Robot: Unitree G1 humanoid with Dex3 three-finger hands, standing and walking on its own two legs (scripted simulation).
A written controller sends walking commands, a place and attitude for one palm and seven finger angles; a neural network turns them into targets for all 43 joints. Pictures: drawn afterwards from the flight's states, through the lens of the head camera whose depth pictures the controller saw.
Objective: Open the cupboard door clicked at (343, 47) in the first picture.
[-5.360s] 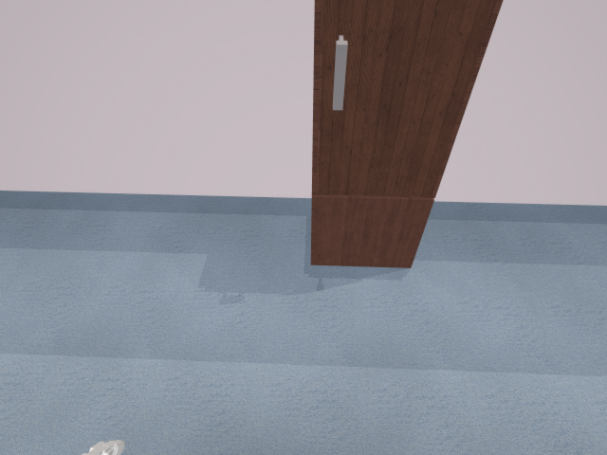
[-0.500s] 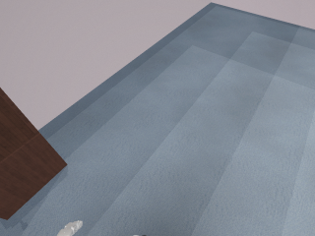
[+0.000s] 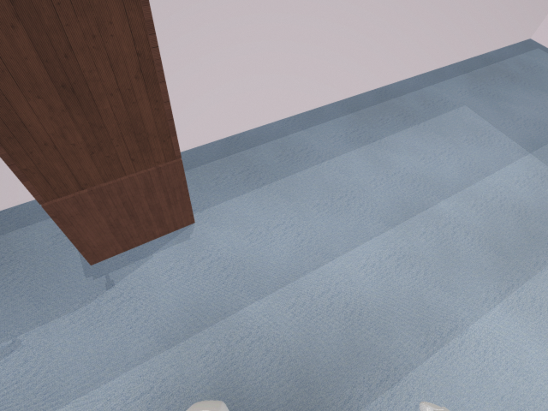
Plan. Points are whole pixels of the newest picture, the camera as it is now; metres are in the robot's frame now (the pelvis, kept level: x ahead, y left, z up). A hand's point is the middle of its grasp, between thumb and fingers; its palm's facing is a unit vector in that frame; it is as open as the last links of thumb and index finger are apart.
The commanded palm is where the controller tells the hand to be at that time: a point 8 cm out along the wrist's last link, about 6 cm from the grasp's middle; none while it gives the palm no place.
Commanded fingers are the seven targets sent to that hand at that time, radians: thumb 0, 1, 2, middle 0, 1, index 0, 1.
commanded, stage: turn to face it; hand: left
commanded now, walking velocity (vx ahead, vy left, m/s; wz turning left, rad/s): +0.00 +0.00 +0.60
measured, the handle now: out of the picture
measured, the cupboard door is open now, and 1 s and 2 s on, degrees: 0 0 0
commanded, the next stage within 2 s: take the last steps up to it in 0.82 s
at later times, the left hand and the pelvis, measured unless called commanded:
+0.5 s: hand out of the picture +0.08 +0.23 -0.12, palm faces +0.25 -0.93 -0.26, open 7.4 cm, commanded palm none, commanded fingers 0.00 0.90 0.90 -0.20 -0.30 -0.20 -0.30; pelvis -0.02 +0.00 +0.02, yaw +16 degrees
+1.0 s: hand out of the picture -0.16 +0.19 -0.18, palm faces +0.55 -0.81 -0.22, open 7.4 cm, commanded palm none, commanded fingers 0.00 0.90 0.90 -0.20 -0.30 -0.20 -0.30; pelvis -0.06 +0.02 +0.00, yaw +30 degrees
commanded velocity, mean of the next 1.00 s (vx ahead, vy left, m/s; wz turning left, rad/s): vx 0.03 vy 0.00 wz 0.43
